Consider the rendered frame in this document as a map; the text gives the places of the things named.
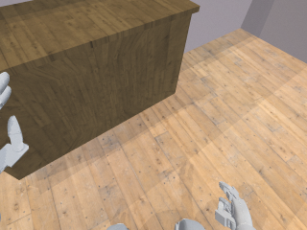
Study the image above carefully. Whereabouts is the counter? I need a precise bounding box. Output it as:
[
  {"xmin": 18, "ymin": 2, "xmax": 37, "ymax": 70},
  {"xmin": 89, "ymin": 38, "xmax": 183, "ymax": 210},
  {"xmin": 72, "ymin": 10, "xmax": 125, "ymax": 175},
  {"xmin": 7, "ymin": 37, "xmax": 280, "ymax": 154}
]
[{"xmin": 0, "ymin": 0, "xmax": 200, "ymax": 180}]

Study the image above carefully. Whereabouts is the robot right thigh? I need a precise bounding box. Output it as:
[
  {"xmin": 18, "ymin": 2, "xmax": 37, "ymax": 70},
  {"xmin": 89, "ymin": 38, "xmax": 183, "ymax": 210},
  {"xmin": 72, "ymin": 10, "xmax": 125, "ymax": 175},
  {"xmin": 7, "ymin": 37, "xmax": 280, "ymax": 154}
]
[{"xmin": 174, "ymin": 219, "xmax": 205, "ymax": 230}]

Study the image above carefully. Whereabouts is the robot right hand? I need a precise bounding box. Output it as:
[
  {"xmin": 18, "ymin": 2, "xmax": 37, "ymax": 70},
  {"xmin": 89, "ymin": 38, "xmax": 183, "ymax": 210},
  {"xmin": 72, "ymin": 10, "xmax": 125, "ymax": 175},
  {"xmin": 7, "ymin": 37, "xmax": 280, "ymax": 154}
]
[{"xmin": 215, "ymin": 181, "xmax": 253, "ymax": 230}]

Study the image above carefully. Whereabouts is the robot left hand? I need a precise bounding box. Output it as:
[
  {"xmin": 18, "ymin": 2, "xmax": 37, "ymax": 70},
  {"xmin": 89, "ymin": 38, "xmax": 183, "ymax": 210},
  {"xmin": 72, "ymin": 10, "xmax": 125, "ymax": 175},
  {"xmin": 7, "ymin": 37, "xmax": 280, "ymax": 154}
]
[{"xmin": 0, "ymin": 72, "xmax": 29, "ymax": 174}]

